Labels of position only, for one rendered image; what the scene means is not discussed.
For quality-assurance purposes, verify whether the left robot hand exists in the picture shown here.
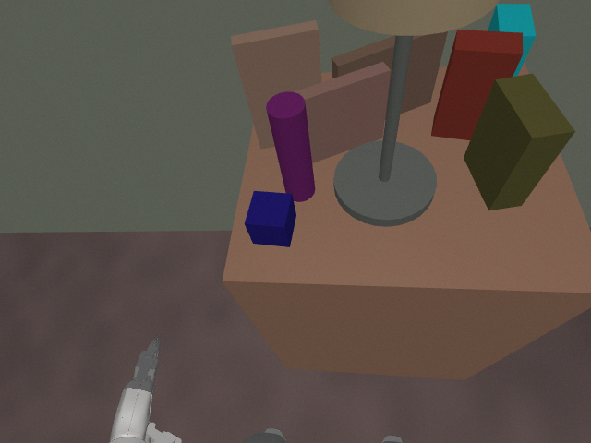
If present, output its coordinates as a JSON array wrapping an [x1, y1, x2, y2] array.
[[110, 338, 182, 443]]

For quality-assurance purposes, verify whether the desk lamp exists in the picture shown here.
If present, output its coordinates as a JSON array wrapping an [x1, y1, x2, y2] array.
[[329, 0, 500, 227]]

